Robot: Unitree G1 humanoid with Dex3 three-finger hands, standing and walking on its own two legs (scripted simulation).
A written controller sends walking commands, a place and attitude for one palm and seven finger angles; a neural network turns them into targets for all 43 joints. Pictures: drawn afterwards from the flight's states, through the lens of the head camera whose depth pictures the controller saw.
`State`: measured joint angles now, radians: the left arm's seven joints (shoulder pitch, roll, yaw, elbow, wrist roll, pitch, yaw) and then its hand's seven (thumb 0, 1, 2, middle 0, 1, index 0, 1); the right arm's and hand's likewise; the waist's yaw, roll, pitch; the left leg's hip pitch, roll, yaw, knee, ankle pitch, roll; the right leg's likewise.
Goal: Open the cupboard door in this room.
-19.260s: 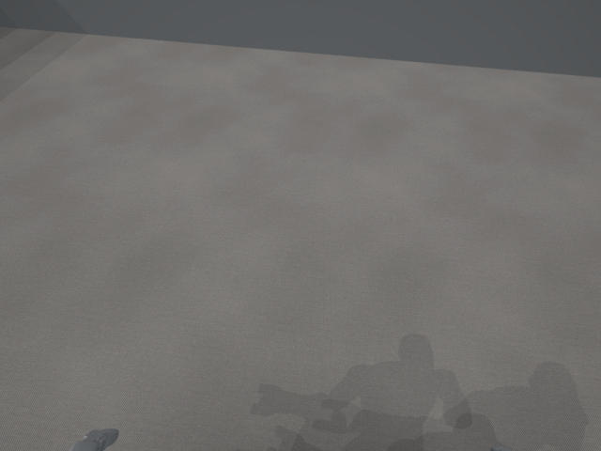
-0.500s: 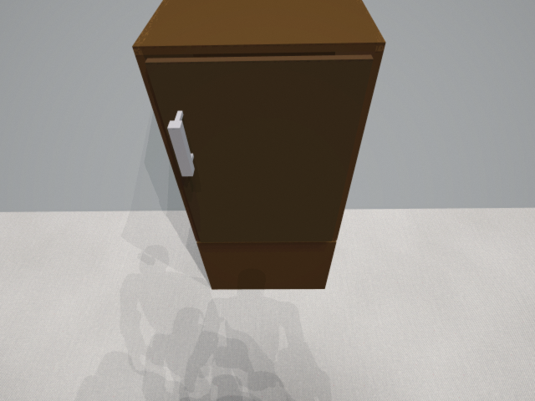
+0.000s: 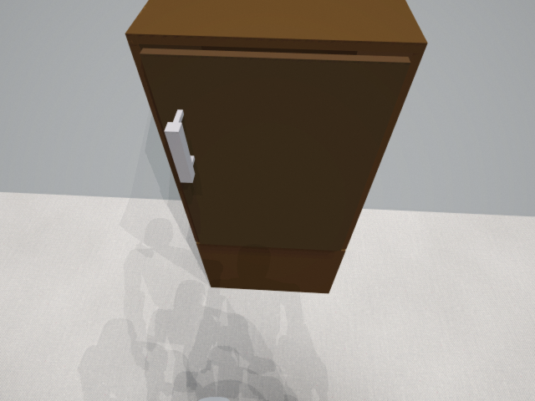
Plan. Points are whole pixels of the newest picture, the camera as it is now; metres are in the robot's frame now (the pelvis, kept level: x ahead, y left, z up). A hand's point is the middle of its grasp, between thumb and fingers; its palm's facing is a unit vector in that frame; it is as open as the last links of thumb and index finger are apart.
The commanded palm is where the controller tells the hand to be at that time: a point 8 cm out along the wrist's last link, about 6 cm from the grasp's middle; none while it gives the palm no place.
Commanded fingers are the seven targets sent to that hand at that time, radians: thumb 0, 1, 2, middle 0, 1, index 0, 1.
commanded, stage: come to a stop and stand still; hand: left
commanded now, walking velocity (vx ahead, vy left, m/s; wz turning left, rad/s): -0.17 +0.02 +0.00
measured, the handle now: (183, 146) +0.53 +0.21 +0.04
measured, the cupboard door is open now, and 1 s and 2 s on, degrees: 0 0 0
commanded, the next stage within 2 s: look again from close up in 1.16 s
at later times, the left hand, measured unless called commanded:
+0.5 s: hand out of the picture +0.07 +0.16 -0.15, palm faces +0.01 -0.96 -0.28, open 7.4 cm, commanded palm none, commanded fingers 0.00 0.90 0.90 -0.20 -0.30 -0.20 -0.30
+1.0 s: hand out of the picture -0.04 +0.16 -0.16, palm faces +0.05 -0.99 -0.16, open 7.4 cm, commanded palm none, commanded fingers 0.00 0.90 0.90 -0.20 -0.30 -0.20 -0.30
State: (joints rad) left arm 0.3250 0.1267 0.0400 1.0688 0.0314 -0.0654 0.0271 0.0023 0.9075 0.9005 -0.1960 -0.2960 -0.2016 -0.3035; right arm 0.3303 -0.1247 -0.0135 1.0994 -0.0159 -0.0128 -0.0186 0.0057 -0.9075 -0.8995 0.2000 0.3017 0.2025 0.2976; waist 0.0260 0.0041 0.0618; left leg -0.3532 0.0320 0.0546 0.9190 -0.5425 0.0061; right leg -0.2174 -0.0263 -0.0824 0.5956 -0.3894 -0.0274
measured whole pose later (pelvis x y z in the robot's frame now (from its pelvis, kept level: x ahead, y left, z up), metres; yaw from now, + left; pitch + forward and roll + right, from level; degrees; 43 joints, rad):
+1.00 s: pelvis -0.03 +0.00 +0.01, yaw -1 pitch -1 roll +0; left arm 0.30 0.15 0.00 1.11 0.01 0.01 0.02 0.00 0.91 0.90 -0.20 -0.30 -0.20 -0.30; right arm 0.31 -0.12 0.01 1.10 -0.02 0.00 -0.03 0.01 -0.92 -0.90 0.20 0.30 0.20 0.30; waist 0.03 -0.02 0.02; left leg -0.15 0.01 0.05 0.41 -0.24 0.01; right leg -0.22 0.00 -0.11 0.42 -0.19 -0.04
